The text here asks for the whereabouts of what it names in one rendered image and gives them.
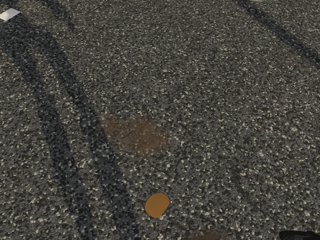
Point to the robot right hand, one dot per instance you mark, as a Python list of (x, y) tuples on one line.
[(298, 235)]

